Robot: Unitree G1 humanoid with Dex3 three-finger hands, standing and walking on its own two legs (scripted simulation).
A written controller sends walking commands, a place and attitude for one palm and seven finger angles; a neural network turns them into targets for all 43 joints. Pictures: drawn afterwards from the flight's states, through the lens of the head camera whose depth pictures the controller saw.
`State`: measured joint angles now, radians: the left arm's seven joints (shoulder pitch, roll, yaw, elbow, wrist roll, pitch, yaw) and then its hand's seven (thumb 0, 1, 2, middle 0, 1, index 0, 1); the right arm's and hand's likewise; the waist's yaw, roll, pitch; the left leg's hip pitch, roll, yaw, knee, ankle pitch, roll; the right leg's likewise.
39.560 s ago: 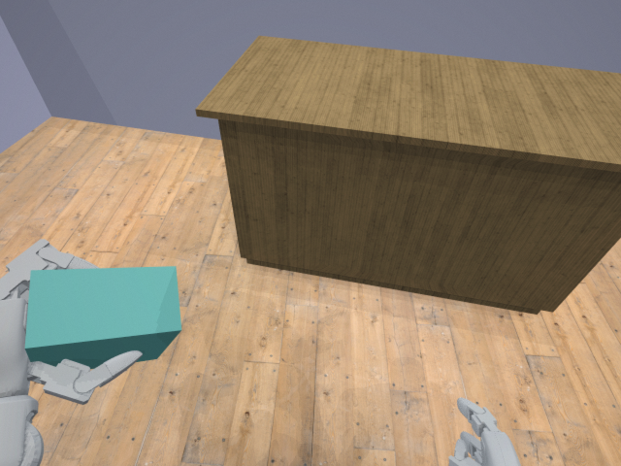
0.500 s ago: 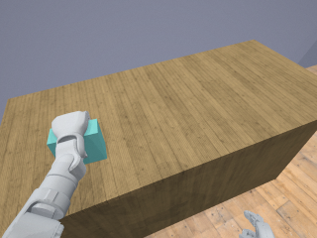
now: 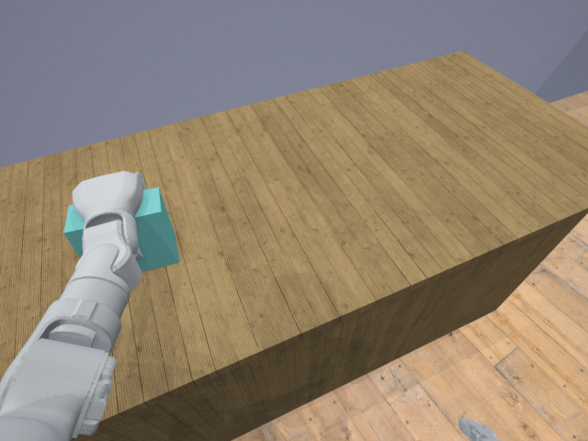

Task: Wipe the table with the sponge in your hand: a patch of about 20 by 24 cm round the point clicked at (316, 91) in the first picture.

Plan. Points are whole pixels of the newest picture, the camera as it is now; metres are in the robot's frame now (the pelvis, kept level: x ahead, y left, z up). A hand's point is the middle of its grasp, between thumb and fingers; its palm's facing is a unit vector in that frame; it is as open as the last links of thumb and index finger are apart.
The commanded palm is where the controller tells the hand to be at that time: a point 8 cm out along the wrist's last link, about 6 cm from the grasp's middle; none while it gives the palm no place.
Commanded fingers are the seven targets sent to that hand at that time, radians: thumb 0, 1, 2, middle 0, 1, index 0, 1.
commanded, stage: wipe forward along the middle lane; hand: left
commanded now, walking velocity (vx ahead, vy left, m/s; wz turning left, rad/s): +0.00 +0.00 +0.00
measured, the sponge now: (130, 243) +0.40 +0.28 +0.02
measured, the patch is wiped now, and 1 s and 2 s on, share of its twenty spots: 1.00 1.00 1.00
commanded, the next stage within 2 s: slide back across to the first lane in 0.32 s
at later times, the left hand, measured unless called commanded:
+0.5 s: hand (119, 200) +0.45 +0.31 +0.06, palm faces -0.11 -0.02 -0.99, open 10.1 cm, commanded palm +0.43 +0.30 +0.11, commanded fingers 0.00 0.10 1.30 -1.20 -1.60 -1.20 -1.60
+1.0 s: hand (79, 211) +0.42 +0.35 +0.07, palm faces -0.13 -0.03 -0.99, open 10.1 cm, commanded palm +0.40 +0.34 +0.12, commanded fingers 0.00 0.10 1.30 -1.20 -1.60 -1.20 -1.60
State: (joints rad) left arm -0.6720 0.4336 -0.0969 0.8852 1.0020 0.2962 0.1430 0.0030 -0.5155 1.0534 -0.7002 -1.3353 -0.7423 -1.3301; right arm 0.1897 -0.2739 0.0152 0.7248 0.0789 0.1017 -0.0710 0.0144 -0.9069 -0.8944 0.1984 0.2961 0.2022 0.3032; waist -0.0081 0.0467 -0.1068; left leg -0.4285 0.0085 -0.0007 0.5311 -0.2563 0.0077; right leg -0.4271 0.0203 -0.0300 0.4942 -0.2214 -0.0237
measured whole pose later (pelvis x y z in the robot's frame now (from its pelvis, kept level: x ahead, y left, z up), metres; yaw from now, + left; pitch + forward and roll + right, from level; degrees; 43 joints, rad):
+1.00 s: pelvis +0.03 +0.02 +0.00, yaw +0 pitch +9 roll -1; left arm -0.63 0.57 0.01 0.88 1.02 0.18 0.08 0.00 -0.52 1.05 -0.70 -1.33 -0.74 -1.33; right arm 0.21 -0.28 -0.01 0.72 0.07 0.10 -0.06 0.01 -0.91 -0.89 0.20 0.30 0.20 0.30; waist -0.01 0.04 -0.09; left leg -0.38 -0.01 0.01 0.49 -0.28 0.03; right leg -0.36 0.01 -0.02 0.42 -0.23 0.00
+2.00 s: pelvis +0.02 +0.02 +0.00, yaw +1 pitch +5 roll -1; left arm -0.27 0.48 -0.04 0.42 0.97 0.31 0.10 0.00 -0.50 1.05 -0.68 -1.35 -0.72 -1.35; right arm 0.13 -0.27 0.02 0.66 0.07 0.11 -0.04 0.02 -0.91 -0.89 0.20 0.30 0.20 0.30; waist 0.05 0.06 -0.09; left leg -0.31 -0.02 -0.01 0.51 -0.29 0.04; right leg -0.28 -0.01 -0.03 0.44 -0.24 0.01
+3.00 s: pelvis +0.01 +0.01 +0.00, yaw +0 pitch +0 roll +0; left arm 0.11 0.43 -0.09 0.00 0.94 0.42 0.10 0.00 -0.49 1.05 -0.67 -1.35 -0.71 -1.35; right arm 0.05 -0.26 0.04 0.65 0.06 0.07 -0.04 0.02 -0.91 -0.89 0.20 0.30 0.20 0.30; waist 0.09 0.09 -0.06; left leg -0.20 0.00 0.00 0.49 -0.28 0.02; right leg -0.21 0.01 -0.02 0.46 -0.25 -0.02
